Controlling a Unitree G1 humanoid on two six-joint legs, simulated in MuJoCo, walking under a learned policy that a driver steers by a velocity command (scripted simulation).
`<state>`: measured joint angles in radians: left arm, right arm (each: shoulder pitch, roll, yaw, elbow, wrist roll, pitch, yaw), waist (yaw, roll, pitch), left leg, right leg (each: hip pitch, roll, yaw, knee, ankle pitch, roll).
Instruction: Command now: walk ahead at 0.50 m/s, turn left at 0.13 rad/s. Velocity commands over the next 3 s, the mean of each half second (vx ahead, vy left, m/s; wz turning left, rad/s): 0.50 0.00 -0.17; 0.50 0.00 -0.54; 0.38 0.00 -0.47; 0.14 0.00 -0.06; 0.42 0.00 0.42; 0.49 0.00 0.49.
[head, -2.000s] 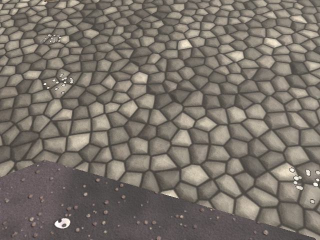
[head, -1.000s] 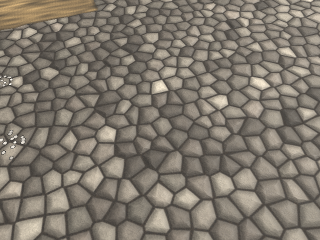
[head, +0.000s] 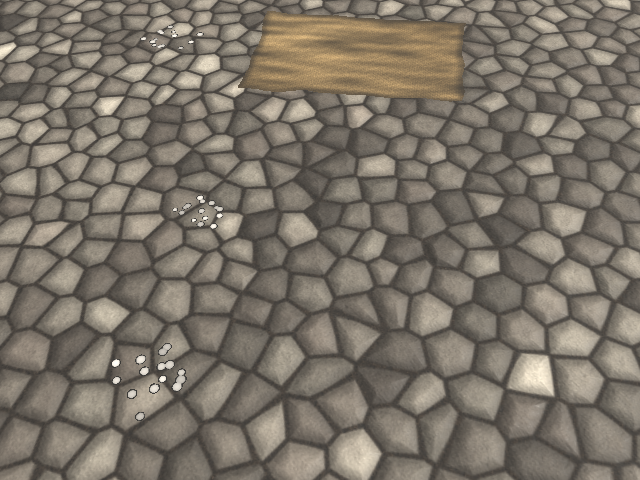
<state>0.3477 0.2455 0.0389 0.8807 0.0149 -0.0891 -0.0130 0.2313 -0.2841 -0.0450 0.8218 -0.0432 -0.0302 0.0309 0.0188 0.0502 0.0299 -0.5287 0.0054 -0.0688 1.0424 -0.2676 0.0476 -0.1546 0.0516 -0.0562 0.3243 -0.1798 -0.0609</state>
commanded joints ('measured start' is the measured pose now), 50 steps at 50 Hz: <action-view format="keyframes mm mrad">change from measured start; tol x32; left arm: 1 20 105 20 -27 -6 -17 0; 50 -66 155 63 -69 -18 33 7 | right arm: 1 -43 -35 3 -69 -2 -4 10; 50 58 -42 -15 -55 -8 -3 -23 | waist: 1 -16 -134 17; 15 -112 248 -328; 34 -61 14 78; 42 64 -332 -284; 50 -52 -45 -32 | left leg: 1 -114 57 44 -105 95 -27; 13 459 9 88 -608 132 46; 15 838 468 -532 -754 -77 193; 21 411 260 -58 -885 174 90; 39 650 273 332 -496 1043 60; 41 356 231 347 16 606 8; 42 -112 -14 275 400 -265 -61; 50 -39 114 53 58 -36 -90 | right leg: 1 46 -247 198 -196 214 -142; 12 117 -248 174 67 558 -90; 16 -483 -53 108 865 -313 -35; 31 -509 -136 4 473 184 19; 40 -48 52 -104 206 -61 -154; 42 477 -384 708 31 -148 -373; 50 -8 -190 319 -101 363 -247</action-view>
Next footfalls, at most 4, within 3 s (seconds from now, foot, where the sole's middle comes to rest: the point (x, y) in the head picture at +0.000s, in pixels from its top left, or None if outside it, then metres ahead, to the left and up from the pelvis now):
0.26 left None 0.29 0.12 -0.78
0.80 right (414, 465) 0.52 -0.12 -0.78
1.34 left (409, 322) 0.87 -0.13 -0.78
1.74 right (477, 384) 0.71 -0.27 -0.78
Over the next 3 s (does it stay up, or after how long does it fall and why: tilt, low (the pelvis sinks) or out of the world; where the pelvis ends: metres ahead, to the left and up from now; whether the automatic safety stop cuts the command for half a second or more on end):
stays up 1.15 -0.38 -0.02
